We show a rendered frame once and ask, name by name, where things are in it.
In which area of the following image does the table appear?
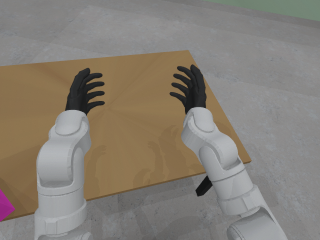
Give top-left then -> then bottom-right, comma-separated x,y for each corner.
0,50 -> 252,222

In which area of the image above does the left robot hand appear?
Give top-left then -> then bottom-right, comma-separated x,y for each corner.
65,68 -> 105,116

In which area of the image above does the robot right upper arm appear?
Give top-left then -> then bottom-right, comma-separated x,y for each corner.
226,210 -> 286,240

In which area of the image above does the right robot hand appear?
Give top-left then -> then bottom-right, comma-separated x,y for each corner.
169,64 -> 207,114

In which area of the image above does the robot right forearm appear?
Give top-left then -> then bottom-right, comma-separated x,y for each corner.
181,107 -> 288,240

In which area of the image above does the carton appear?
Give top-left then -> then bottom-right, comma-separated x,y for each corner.
0,189 -> 15,222

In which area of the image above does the robot left upper arm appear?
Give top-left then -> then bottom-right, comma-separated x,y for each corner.
42,229 -> 93,240

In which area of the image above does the robot left forearm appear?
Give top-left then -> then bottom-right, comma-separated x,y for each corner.
34,110 -> 92,240

